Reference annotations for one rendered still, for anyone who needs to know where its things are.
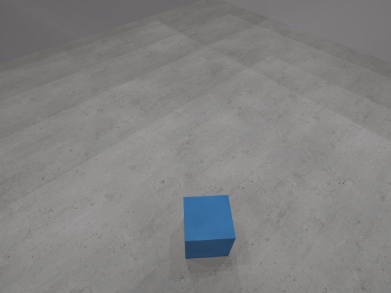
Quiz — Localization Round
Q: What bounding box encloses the carton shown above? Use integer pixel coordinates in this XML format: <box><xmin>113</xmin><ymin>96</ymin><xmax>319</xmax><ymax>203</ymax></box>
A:
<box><xmin>183</xmin><ymin>195</ymin><xmax>236</xmax><ymax>259</ymax></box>

